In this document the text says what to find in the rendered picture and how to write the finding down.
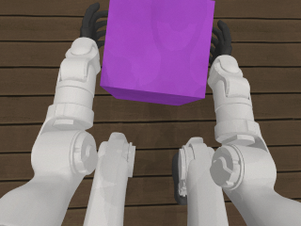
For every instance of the robot right upper arm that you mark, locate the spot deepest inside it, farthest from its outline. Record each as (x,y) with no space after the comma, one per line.
(248,175)

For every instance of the right robot forearm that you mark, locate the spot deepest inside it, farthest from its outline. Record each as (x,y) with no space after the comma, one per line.
(233,106)

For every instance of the left robot forearm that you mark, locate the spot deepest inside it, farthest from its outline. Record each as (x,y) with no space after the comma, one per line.
(74,90)

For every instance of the robot right hand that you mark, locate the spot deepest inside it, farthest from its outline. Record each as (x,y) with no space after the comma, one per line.
(223,42)

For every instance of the robot left upper arm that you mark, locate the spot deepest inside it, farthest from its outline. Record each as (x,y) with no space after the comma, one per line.
(60,160)

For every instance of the robot left shin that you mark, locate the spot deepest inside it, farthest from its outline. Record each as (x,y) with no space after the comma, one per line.
(104,144)

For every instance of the right robot thigh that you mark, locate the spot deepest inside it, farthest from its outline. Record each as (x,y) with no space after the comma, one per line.
(205,200)

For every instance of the carton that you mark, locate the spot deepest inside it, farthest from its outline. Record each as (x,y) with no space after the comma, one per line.
(157,51)

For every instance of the robot left hand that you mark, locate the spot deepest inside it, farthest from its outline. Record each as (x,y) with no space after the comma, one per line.
(90,26)

